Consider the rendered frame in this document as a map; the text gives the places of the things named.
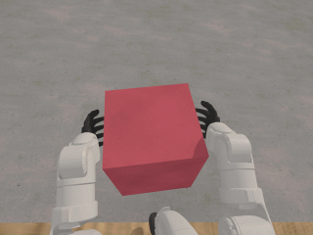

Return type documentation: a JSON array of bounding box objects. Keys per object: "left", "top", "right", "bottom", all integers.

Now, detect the carton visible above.
[{"left": 102, "top": 83, "right": 209, "bottom": 196}]

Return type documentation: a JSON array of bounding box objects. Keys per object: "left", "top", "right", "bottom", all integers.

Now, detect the robot right thigh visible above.
[{"left": 155, "top": 211, "right": 199, "bottom": 235}]

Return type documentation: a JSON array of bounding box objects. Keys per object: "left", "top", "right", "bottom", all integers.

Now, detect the robot left hand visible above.
[{"left": 81, "top": 110, "right": 105, "bottom": 147}]

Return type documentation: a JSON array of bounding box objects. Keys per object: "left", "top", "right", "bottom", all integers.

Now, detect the robot right forearm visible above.
[{"left": 205, "top": 121, "right": 276, "bottom": 235}]

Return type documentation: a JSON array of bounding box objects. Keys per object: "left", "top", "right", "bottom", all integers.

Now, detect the robot right hand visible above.
[{"left": 196, "top": 101, "right": 220, "bottom": 139}]

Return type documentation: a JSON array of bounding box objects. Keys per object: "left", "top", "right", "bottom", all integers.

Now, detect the robot right shin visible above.
[{"left": 155, "top": 207, "right": 171, "bottom": 235}]

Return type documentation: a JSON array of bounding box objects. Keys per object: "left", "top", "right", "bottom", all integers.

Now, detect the right robot upper arm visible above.
[{"left": 218, "top": 212, "right": 275, "bottom": 235}]

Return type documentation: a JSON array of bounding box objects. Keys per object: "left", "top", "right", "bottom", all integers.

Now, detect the robot left forearm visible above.
[{"left": 49, "top": 132, "right": 101, "bottom": 235}]

